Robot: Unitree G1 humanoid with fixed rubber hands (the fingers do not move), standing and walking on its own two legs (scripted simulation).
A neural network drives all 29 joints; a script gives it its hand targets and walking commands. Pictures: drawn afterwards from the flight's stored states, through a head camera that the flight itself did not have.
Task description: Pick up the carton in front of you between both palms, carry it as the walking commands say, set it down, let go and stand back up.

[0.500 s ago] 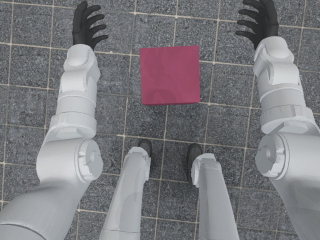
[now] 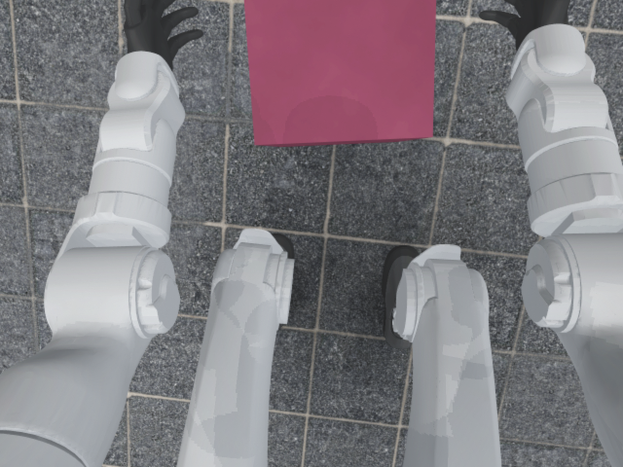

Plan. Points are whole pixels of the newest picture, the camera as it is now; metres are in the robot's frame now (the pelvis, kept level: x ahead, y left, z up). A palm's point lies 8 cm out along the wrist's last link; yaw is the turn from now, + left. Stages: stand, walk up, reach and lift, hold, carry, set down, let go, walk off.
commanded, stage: reach and lift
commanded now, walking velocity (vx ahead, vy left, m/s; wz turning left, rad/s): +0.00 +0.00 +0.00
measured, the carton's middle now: (338, 72) +0.52 +0.03 -0.34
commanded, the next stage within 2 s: none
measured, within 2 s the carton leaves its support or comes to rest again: leaves its support in 1.08 s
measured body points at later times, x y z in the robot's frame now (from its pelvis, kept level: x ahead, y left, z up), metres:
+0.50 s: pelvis -0.01 +0.00 -0.09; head +0.36 +0.00 +0.15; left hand +0.52 +0.20 -0.28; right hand +0.55 -0.16 -0.28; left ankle +0.10 +0.13 -0.43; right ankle +0.10 -0.13 -0.43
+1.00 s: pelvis -0.02 -0.01 -0.09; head +0.36 +0.00 +0.16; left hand +0.52 +0.18 -0.28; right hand +0.55 -0.13 -0.27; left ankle +0.10 +0.13 -0.43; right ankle +0.10 -0.13 -0.43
